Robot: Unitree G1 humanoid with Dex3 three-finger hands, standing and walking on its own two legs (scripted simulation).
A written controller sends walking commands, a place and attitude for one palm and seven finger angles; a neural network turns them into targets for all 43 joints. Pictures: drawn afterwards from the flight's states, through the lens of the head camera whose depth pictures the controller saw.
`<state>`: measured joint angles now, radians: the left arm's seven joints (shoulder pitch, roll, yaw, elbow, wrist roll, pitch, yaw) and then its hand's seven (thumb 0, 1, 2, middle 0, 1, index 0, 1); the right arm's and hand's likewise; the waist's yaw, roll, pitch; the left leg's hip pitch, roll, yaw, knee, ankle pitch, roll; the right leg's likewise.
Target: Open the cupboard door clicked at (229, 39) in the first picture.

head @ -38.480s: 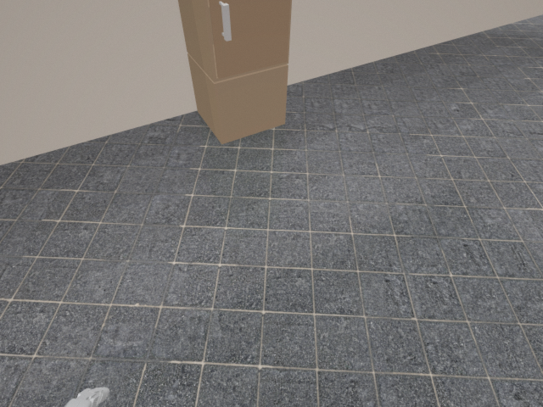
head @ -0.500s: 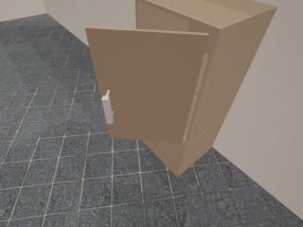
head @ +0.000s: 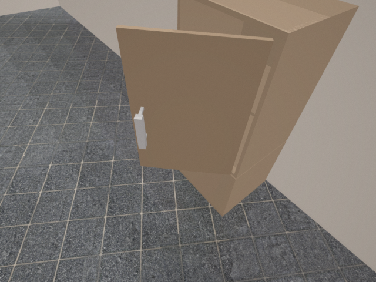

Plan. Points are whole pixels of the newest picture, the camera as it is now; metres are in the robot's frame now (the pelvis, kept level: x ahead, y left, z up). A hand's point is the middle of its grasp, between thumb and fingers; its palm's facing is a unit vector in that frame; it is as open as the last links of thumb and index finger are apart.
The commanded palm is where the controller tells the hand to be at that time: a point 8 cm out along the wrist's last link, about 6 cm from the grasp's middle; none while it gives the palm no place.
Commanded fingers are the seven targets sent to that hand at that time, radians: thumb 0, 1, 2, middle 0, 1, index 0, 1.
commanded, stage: look again from close up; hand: left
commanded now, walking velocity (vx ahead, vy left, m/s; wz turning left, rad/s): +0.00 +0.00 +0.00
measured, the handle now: (142, 128) +0.61 +0.20 -0.08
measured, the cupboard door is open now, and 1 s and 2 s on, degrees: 46 46 46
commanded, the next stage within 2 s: shuffle to correct the standing spot in 0.16 s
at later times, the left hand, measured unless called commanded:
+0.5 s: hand out of the picture +0.02 +0.19 -0.18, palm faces +0.01 -0.98 -0.19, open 7.4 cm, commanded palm none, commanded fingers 0.00 0.90 0.90 -0.20 -0.30 -0.20 -0.30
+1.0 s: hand out of the picture +0.04 +0.19 -0.18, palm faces +0.01 -0.97 -0.25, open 7.4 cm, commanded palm none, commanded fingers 0.00 0.90 0.90 -0.20 -0.30 -0.20 -0.30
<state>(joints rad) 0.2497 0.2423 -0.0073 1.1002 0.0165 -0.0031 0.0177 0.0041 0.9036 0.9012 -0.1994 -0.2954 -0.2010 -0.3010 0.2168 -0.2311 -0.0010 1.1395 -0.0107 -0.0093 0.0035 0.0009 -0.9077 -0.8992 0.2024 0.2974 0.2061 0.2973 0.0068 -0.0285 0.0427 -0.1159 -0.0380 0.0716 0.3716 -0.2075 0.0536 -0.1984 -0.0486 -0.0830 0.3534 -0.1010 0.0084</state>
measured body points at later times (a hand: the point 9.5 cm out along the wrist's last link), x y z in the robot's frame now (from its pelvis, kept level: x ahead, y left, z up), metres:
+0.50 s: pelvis +0.02 +0.01 +0.00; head +0.01 +0.03 +0.45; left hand +0.02 +0.25 -0.17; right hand +0.05 -0.23 -0.15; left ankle +0.00 +0.08 -0.74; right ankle +0.06 -0.13 -0.74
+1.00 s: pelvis +0.00 +0.00 -0.02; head -0.01 +0.00 +0.43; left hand +0.04 +0.24 -0.16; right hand +0.03 -0.24 -0.17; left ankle +0.00 +0.08 -0.74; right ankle +0.06 -0.12 -0.74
